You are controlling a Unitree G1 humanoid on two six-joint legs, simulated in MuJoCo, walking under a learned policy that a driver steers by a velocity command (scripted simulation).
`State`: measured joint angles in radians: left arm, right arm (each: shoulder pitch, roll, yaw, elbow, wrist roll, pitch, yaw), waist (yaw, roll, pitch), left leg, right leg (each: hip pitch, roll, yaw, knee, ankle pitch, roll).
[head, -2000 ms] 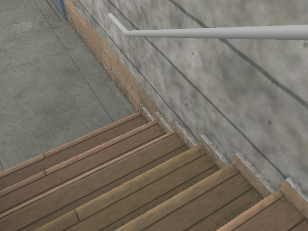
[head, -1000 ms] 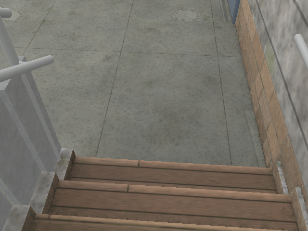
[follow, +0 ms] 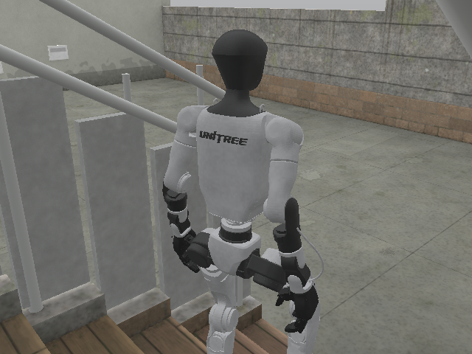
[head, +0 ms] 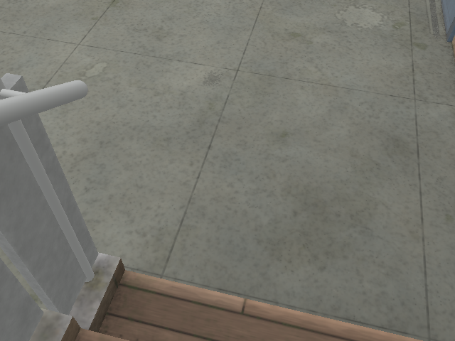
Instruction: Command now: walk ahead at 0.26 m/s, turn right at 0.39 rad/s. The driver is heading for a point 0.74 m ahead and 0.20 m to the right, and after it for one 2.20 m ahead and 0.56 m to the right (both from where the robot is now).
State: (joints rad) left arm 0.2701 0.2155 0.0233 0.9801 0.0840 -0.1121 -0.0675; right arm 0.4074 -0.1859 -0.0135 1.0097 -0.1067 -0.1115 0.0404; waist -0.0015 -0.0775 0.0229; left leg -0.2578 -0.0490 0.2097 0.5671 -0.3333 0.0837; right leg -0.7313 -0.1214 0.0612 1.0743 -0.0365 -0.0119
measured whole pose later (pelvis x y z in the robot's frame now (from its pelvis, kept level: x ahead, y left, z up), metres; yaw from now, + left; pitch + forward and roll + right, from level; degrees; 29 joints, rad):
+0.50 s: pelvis +0.21 -0.12 -0.15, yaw -17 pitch +2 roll +2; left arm 0.30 0.26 0.07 0.94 0.08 -0.09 -0.05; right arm 0.22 -0.22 -0.02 0.85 -0.04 -0.08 -0.01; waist -0.03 -0.03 0.00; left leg -0.71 0.10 0.03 1.80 -0.73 -0.07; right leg -0.33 0.01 -0.03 0.48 -0.18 -0.08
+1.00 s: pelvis +0.29 -0.09 -0.16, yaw -25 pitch +6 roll +0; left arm 0.22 0.24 0.05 0.90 0.05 -0.05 -0.05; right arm 0.33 -0.21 -0.03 0.87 -0.02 -0.06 0.13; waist -0.03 -0.02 -0.07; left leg -0.37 -0.04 0.04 0.58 -0.31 0.06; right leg -0.66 0.00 0.08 1.11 -0.37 0.16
